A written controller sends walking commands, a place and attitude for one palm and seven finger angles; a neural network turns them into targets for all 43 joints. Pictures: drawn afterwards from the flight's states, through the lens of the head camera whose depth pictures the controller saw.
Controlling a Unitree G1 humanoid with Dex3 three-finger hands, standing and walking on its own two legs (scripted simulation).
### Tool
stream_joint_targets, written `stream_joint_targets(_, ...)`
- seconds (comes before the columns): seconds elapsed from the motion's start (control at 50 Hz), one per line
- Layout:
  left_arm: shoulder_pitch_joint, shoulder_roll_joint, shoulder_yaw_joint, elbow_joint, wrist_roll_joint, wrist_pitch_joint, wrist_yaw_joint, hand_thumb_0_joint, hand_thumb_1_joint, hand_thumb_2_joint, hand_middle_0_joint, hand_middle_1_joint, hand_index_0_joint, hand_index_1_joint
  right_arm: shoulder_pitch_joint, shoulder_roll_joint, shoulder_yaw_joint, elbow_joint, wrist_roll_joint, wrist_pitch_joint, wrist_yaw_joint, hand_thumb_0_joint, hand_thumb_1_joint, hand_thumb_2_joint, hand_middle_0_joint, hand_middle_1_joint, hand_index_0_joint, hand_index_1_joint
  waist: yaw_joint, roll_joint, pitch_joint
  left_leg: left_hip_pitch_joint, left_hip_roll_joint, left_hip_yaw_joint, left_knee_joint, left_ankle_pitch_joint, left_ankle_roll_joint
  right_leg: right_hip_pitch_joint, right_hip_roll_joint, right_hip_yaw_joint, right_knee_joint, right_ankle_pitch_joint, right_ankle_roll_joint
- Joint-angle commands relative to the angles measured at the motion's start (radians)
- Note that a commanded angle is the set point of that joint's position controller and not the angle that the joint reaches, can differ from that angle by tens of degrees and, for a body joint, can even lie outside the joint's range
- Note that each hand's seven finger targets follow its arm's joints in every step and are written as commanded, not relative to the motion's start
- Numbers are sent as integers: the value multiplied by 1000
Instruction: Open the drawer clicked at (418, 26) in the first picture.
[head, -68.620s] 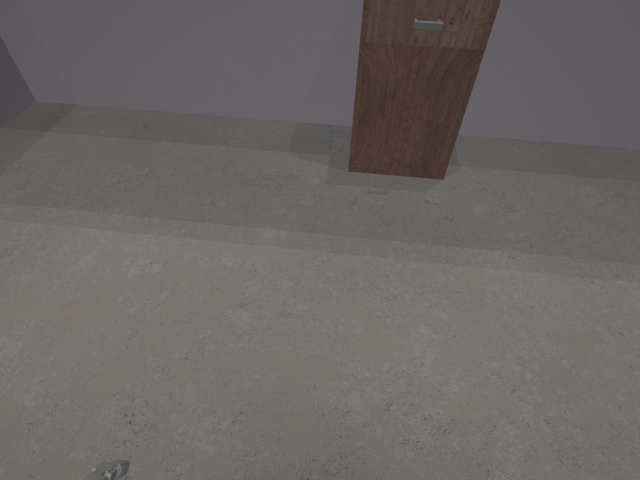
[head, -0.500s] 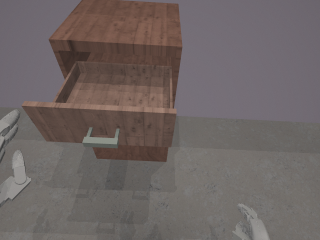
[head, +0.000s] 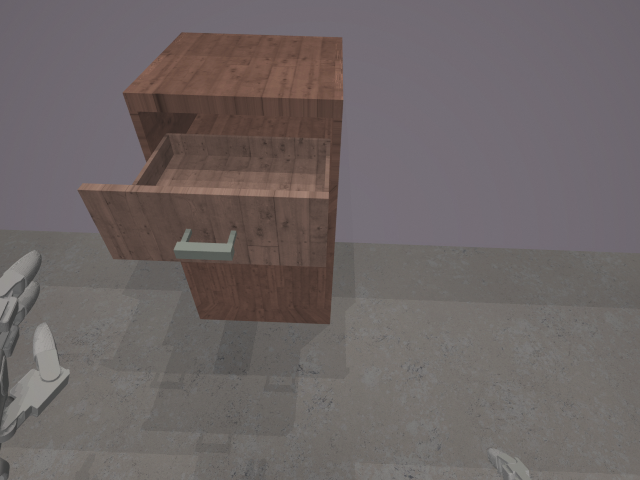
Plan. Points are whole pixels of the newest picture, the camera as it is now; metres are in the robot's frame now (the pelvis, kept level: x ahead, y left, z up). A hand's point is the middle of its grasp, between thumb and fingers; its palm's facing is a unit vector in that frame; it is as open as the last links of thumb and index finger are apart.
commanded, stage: stop stepping back and stand still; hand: left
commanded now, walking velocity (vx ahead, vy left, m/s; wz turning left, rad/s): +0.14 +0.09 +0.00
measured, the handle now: (207, 243) +0.53 +0.23 -0.03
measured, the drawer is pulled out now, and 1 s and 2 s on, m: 0.30 0.30 0.30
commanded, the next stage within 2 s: let the arm hang, fingers relaxed in 0.44 s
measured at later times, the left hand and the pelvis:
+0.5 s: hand (64, 406) +0.16 +0.23 +0.14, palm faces +0.38 -0.83 -0.40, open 7.4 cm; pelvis -0.03 -0.01 -0.01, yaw +1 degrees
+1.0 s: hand out of the picture -0.01 +0.18 -0.17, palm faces +0.09 -0.97 -0.22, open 7.1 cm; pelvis -0.02 -0.01 +0.00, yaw +3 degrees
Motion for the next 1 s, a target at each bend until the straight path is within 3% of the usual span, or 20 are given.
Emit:
stream_joint_targets(0.0,-90,172,82,-277,19,-86,24,0,900,900,-200,-300,-200,-300,-137,-109,-32,-187,-10,-104,-10,0,-900,-900,200,300,200,300,5,-14,76,59,37,-26,-316,-27,58,9,-170,228,-198,-340,19)
stream_joint_targets(0.04,-86,193,101,-350,23,-104,24,0,900,900,-200,-300,-200,-300,-128,-138,-44,-204,-12,-117,-2,0,-900,-900,200,300,200,300,12,195,52,58,170,-217,-384,-36,113,19,-46,130,13,-188,59)
stream_joint_targets(0.08,-64,221,140,-393,33,-108,29,0,900,900,-200,-300,-200,-300,-136,-103,-32,-199,-9,-126,3,0,-900,-900,200,300,200,300,22,315,25,-45,231,-284,-448,-203,118,49,-20,37,154,-183,71)
stream_joint_targets(0.14,-30,196,143,-341,28,-95,27,0,900,900,-200,-300,-200,-300,-134,-110,-35,-191,-2,-136,0,0,-900,-900,200,300,200,300,17,225,86,-175,174,-180,-381,-169,90,159,-2,24,74,-98,67)
stream_joint_targets(0.16,-21,200,147,-314,19,-94,27,0,900,900,-200,-300,-200,-300,-125,-113,-39,-185,1,-139,-4,0,-900,-900,200,300,200,300,14,124,74,-139,153,-155,-334,-100,77,157,-6,47,21,-87,64)
stream_joint_targets(0.2,-33,166,132,-223,12,-96,22,0,900,900,-200,-300,-200,-300,-123,-116,-43,-172,-1,-134,-8,0,-900,-900,200,300,200,300,6,23,111,-154,88,-107,-244,-87,51,117,-52,174,-92,-183,37)
stream_joint_targets(0.28,-76,146,93,-123,11,-88,15,0,900,900,-200,-300,-200,-300,-101,-102,-49,-158,3,-94,-1,0,-900,-900,200,300,200,300,-3,-149,153,-128,2,-9,113,-71,10,-68,-268,513,-369,-593,-56)
stream_joint_targets(0.34,-122,150,90,-133,19,-91,8,0,900,900,-200,-300,-200,-300,-112,-88,-38,-156,0,-81,7,0,-900,-900,200,300,200,300,-8,-174,89,-51,28,-29,20,-21,19,-35,-255,374,-299,-402,-57)
stream_joint_targets(0.4,-95,160,91,-245,22,-98,22,0,900,900,-200,-300,-200,-300,-129,-85,-19,-170,-14,-88,-5,0,-900,-900,200,300,200,300,1,26,72,80,49,-63,-281,-3,38,-47,-126,216,-165,-314,4)
stream_joint_targets(0.44,-96,172,103,-341,24,-108,30,0,900,900,-200,-300,-200,-300,-145,-102,-22,-190,-20,-100,-2,0,-900,-900,200,300,200,300,14,193,68,12,199,-271,-396,-81,93,3,-18,133,7,-148,55)
stream_joint_targets(0.48,-77,201,142,-378,26,-106,35,0,900,900,-200,-300,-200,-300,-161,-83,-17,-190,-10,-110,-1,0,-900,-900,200,300,200,300,31,221,32,-120,212,-243,-424,-150,79,144,-12,90,55,-87,72)
stream_joint_targets(0.5,-65,202,144,-383,29,-101,35,0,900,900,-200,-300,-200,-300,-163,-85,-16,-194,-7,-115,-2,0,-900,-900,200,300,200,300,29,207,54,-167,187,-203,-417,-174,66,183,-12,95,27,-71,70)
stream_joint_targets(0.52,-198,-32,-252,582,110,73,-117,0,900,900,-200,-300,-200,-300,-199,-210,-85,73,-26,-144,78,0,-900,-900,200,300,200,300,-11,157,170,-191,129,-158,-197,110,39,-7,-64,64,116,43,45)
stream_joint_targets(0.56,-148,-69,-234,622,80,159,-153,0,900,900,-200,-300,-200,-300,-62,-111,-61,49,-17,-75,65,0,-900,-900,200,300,200,300,-6,93,67,-45,117,-87,-129,273,17,-14,-76,105,40,102,40)
stream_joint_targets(0.62,-254,-36,-239,731,82,152,-161,0,900,900,-200,-300,-200,-300,-28,-96,-47,63,-20,-26,57,0,-900,-900,200,300,200,300,7,-195,1,-19,57,-88,-29,241,19,41,-143,170,-19,197,-10)
stream_joint_targets(0.66,-327,-8,-235,851,80,152,-155,0,900,900,-200,-300,-200,-300,-29,-105,-53,68,-25,7,55,0,-900,-900,200,300,200,300,6,-288,24,-2,14,-67,-10,152,6,53,-193,217,-69,259,-65)
stream_joint_targets(0.7,-356,-6,-243,967,75,159,-150,0,900,900,-200,-300,-200,-300,-35,-88,-45,98,-27,30,51,0,-900,-900,200,300,200,300,10,-192,60,13,14,-64,-49,140,6,58,-187,223,-89,248,-59)
stream_joint_targets(0.78,-379,-26,-264,1169,59,166,-144,0,900,900,-200,-300,-200,-300,-45,-64,-24,173,-28,40,44,0,-900,-900,200,300,200,300,26,151,119,26,91,-134,-214,230,25,43,-83,168,-103,-14,9)
stream_joint_targets(0.9,-334,-63,-266,1375,57,152,-145,0,900,900,-200,-300,-200,-300,28,-31,-25,271,-27,44,29,0,-900,-900,200,300,200,300,33,192,54,22,87,-110,-259,110,20,167,-84,171,-171,-20,1)
stream_joint_targets(0.98,-349,-74,-274,1455,55,148,-145,0,900,900,-200,-300,-200,-300,85,-21,-29,326,-22,46,23,0,-900,-900,200,300,200,300,21,59,84,52,94,-104,-267,130,20,145,-91,169,-207,-36,-2)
